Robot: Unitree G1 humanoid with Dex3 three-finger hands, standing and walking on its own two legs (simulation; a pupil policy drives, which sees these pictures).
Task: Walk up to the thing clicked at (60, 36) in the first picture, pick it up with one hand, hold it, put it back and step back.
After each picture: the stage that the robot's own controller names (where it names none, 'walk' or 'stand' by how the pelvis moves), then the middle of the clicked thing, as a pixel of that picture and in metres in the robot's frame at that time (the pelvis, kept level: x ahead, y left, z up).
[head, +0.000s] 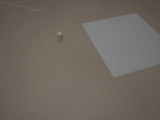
stand; (59, 37) +1.50 +0.30 -0.72
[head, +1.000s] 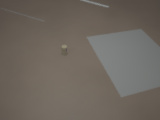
walk; (64, 50) +1.37 +0.16 -0.71
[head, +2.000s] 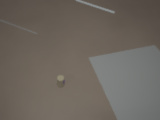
walk; (60, 81) +0.81 +0.14 -0.71
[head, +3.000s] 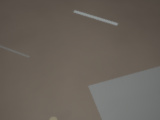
walk; out of the picture +0.44 +0.20 -0.71
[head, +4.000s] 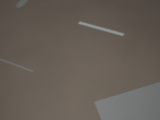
stand; out of the picture +0.32 +0.20 -0.71
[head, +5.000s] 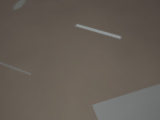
stand; out of the picture +0.31 +0.20 -0.73
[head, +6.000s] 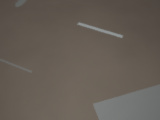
stand; out of the picture +0.31 +0.19 -0.73
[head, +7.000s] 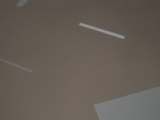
stand; out of the picture +0.31 +0.19 -0.73
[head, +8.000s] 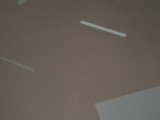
stand; out of the picture +0.30 +0.19 -0.73
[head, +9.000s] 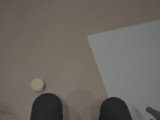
go down; (38, 86) +0.37 +0.22 -0.43
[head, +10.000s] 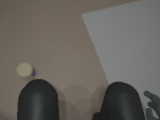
go down; (26, 72) +0.39 +0.25 -0.31
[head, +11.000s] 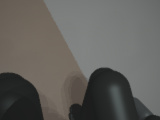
close in; out of the picture +0.36 +0.28 -0.22
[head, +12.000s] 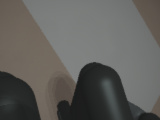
close; out of the picture +0.36 +0.29 -0.21
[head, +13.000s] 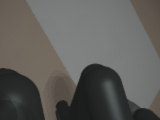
lift; out of the picture +0.35 +0.29 -0.22
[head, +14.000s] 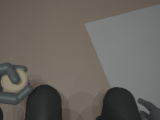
lift; (18, 85) +0.30 +0.23 -0.07
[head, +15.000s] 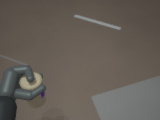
hold; (34, 90) +0.33 +0.17 +0.02
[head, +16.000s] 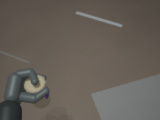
hold; (38, 92) +0.33 +0.17 +0.00
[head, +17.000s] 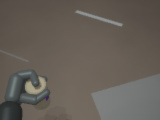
crouch; (38, 94) +0.32 +0.17 -0.01
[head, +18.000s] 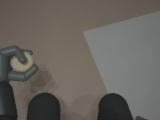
crouch; (26, 68) +0.39 +0.20 -0.10
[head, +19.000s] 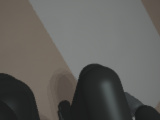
lower; out of the picture +0.37 +0.30 -0.22
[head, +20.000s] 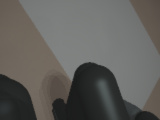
lower; out of the picture +0.38 +0.30 -0.22
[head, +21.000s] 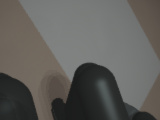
lower; out of the picture +0.38 +0.30 -0.22
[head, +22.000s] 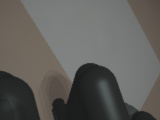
lower; out of the picture +0.37 +0.30 -0.22
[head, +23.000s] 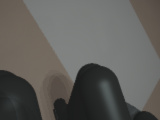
loosen; out of the picture +0.36 +0.29 -0.22
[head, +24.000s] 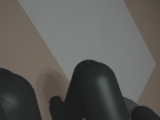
withdraw; out of the picture +0.36 +0.28 -0.22
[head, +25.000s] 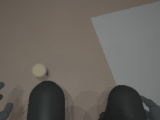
walk; (40, 72) +0.40 +0.23 -0.35
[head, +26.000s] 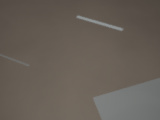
stand; out of the picture +0.33 +0.18 -0.66
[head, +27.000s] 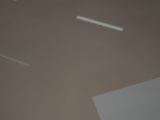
stand; out of the picture +0.34 +0.20 -0.67
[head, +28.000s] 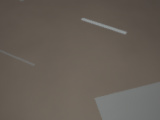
stand; out of the picture +0.34 +0.18 -0.70
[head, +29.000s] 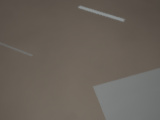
walk; out of the picture +0.37 +0.18 -0.71
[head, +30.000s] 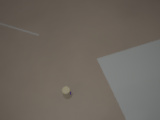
walk; (66, 92) +0.58 +0.19 -0.69
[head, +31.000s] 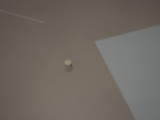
walk; (68, 65) +0.91 +0.19 -0.70
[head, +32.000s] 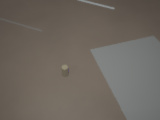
stand; (65, 70) +0.98 +0.18 -0.71
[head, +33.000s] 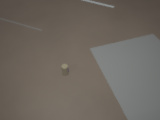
stand; (65, 69) +0.99 +0.18 -0.72
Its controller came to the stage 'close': yes
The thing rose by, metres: 0.70
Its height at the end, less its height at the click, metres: +0.00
